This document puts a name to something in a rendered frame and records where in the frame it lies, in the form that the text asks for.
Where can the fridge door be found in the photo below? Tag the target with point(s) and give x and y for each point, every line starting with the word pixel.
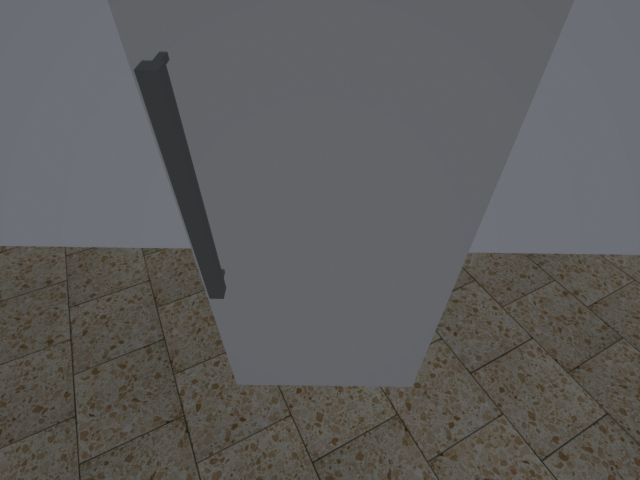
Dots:
pixel 346 152

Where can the handle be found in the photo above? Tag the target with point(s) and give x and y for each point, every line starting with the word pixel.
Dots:
pixel 160 102

